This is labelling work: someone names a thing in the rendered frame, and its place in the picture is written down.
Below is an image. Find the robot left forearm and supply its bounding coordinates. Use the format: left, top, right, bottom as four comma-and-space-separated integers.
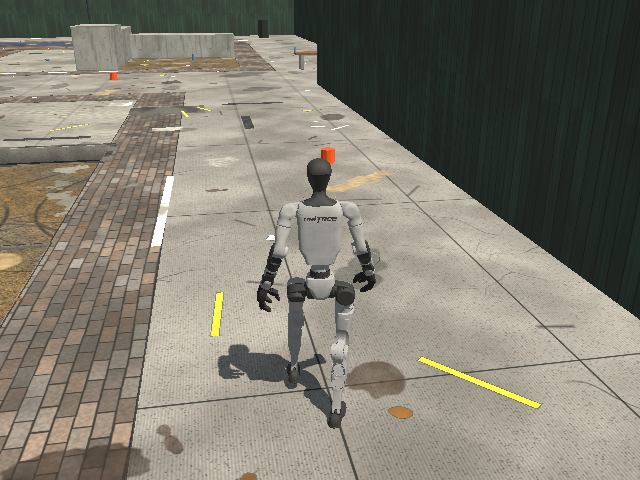
260, 243, 282, 290

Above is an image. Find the robot right forearm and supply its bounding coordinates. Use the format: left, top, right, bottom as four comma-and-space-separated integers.
357, 240, 375, 276

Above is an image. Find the left robot thigh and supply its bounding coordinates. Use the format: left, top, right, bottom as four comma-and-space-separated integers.
287, 277, 307, 329

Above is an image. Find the left robot upper arm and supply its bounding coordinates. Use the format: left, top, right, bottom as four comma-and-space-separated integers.
272, 202, 299, 259

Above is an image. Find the right robot upper arm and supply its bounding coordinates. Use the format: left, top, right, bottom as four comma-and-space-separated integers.
340, 201, 368, 255

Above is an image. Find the left robot shin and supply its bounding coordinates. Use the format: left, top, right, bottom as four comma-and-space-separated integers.
288, 312, 302, 371

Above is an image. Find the robot right hand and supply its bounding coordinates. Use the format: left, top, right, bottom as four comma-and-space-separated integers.
353, 272, 376, 292

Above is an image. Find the robot left hand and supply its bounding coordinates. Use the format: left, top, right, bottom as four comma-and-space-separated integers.
257, 285, 280, 312

